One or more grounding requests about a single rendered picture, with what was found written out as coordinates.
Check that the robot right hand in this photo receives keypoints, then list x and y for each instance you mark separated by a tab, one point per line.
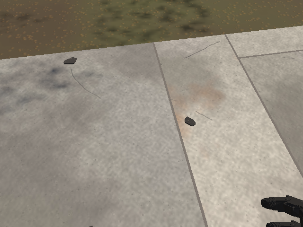
290	205

